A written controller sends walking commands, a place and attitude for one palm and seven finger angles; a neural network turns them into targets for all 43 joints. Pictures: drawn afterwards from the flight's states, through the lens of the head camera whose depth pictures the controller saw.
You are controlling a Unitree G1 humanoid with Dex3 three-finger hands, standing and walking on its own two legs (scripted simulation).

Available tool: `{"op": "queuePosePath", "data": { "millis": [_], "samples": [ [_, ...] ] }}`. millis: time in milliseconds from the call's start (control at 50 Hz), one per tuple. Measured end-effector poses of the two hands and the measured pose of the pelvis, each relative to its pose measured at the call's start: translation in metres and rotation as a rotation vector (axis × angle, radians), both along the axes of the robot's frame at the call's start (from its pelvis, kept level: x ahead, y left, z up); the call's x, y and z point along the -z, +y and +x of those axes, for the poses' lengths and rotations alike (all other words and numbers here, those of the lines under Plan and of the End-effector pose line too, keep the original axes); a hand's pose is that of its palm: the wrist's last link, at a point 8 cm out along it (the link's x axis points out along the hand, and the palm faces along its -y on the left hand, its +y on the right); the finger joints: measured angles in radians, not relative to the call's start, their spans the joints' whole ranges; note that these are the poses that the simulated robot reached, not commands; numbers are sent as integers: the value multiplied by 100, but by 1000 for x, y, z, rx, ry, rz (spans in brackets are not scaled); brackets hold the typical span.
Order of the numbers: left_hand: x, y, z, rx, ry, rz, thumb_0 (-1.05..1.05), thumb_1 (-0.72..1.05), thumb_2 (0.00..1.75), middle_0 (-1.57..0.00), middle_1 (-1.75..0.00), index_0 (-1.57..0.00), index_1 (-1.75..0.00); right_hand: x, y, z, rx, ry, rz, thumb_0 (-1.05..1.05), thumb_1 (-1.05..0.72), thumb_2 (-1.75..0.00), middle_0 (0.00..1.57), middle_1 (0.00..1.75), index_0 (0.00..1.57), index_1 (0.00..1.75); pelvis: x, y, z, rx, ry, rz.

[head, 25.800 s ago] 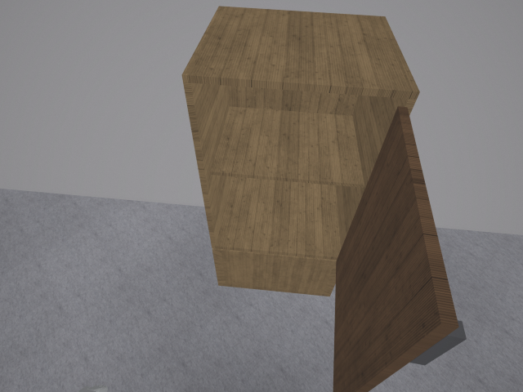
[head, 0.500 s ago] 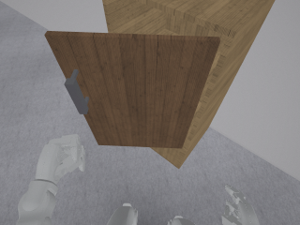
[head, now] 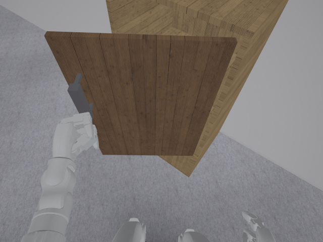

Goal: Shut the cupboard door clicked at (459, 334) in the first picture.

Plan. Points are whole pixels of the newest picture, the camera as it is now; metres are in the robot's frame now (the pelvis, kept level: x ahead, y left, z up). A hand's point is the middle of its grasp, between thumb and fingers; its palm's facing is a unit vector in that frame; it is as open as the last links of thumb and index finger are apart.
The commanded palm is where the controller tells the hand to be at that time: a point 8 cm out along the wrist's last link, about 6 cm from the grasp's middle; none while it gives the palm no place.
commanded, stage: bring the fist close to the handle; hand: left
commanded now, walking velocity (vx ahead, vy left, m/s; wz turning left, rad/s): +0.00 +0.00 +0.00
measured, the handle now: (83, 98) +0.47 +0.24 +0.05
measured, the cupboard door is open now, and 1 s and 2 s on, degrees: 37 34 23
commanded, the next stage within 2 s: push the door shut along its arc in 0.56 s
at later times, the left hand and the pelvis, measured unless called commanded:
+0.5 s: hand (96, 127) +0.38 +0.18 +0.04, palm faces +0.05 -1.00 -0.03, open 3.1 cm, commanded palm +0.36 +0.23 +0.05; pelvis +0.00 +0.00 +0.00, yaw -1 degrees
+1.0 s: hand (96, 116) +0.41 +0.19 +0.05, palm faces -0.03 -1.00 -0.04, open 3.1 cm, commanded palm +0.40 +0.23 +0.05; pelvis +0.00 -0.01 +0.00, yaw +0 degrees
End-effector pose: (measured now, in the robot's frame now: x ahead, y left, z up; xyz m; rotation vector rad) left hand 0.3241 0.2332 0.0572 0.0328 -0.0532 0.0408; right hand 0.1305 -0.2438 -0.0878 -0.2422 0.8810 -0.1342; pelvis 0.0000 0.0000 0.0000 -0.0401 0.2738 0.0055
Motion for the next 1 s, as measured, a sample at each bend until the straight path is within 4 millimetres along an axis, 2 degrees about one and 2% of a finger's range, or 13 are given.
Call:
{"op": "queuePosePath", "data": {
  "millis": [140,280,420,540,660,800,900,1000],
  "samples": [
    [2,-2,20,22,56,4,2,90,90,-130,-150,-130,-150,3,1,-13,17,41,12,1,-90,-90,21,30,20,30,-3,2,-1,0,3,-3],
    [6,-1,42,-7,46,-13,2,90,90,-130,-150,-131,-150,6,-7,-30,39,104,-8,1,-90,-90,21,30,20,30,-1,0,-2,5,18,-1],
    [6,1,39,6,54,4,2,90,90,-130,-150,-130,-150,7,-14,-42,73,148,-1,1,-90,-90,21,30,20,30,-3,-1,3,14,21,2],
    [12,4,36,-14,72,-9,2,90,90,-130,-150,-130,-150,6,-17,-41,70,157,-9,1,-90,-90,21,30,20,30,-4,-3,4,8,19,3],
    [5,0,39,0,25,1,2,90,90,-130,-150,-130,-150,7,-18,-32,62,135,-10,1,-90,-90,20,30,20,30,-3,-5,3,7,22,2],
    [10,4,45,15,79,4,2,90,90,-131,-150,-131,-150,7,-17,-24,57,116,-4,1,-90,-90,21,30,20,30,-2,-7,3,5,21,4],
    [7,8,57,34,62,5,2,90,90,-131,-150,-131,-150,9,-19,-27,56,129,-16,1,-90,-90,21,30,20,30,1,-8,0,-2,28,-2],
    [7,11,70,65,65,4,2,90,90,-131,-150,-131,-150,15,-22,-39,67,171,-28,1,-90,-90,21,30,20,30,4,-8,-1,-7,40,-8]
  ]
}}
